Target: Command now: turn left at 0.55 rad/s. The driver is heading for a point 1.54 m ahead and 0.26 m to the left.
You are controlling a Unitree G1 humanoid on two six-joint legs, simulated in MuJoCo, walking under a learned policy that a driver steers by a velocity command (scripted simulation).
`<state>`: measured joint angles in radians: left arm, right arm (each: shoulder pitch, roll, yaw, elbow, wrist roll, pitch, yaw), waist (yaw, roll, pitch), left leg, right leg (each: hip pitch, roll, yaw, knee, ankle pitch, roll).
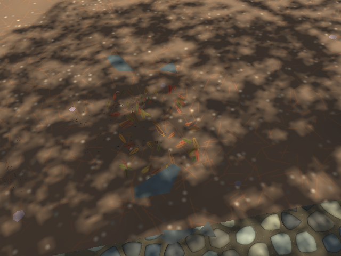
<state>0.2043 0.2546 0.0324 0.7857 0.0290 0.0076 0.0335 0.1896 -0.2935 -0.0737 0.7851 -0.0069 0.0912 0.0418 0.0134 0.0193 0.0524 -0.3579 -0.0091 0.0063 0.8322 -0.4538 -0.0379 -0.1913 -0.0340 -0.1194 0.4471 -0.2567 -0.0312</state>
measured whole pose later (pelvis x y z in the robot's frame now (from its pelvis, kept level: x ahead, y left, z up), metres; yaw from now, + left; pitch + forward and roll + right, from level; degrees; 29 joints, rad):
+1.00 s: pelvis +0.00 +0.00 +0.00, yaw +25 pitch -1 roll +0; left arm 0.21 0.25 0.01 0.82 0.01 0.02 0.01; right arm 0.19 -0.26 -0.02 0.87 -0.01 0.05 -0.02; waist 0.02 0.00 0.06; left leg -0.13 -0.05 -0.06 0.42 -0.24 0.03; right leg -0.22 0.02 0.01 0.47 -0.23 -0.02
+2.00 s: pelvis +0.12 +0.02 +0.00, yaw +25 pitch +0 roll +1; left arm 0.35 0.21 0.03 1.06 0.02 -0.07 0.00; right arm 0.32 -0.24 -0.03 1.07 -0.04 -0.05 0.02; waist -0.01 0.04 0.01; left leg -0.37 0.01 0.00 1.03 -0.31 0.09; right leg -0.13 0.05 -0.08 0.39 -0.27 -0.08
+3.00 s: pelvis +0.64 +0.22 -0.01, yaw +25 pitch +0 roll +0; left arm 0.15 0.21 0.05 0.95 0.02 -0.07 -0.01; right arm 0.37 -0.19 -0.04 1.05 -0.01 -0.08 -0.01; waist -0.03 0.02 0.06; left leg -0.28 -0.02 0.01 1.16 -0.37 0.09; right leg -0.32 0.05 -0.11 0.49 -0.18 -0.10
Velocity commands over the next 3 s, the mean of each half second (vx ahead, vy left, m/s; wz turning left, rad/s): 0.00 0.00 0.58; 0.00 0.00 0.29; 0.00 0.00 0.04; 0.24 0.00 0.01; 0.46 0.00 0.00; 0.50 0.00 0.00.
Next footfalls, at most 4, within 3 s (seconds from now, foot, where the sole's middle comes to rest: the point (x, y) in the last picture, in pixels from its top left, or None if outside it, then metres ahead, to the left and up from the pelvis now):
0.10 left None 0.01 0.11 -0.78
0.60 right None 0.09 -0.07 -0.78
0.96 left None -0.04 0.11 -0.78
1.86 right None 0.15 -0.04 -0.78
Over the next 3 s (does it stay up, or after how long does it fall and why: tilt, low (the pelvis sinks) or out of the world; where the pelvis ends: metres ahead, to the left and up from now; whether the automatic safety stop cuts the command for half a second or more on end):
stays up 0.64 0.22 -0.01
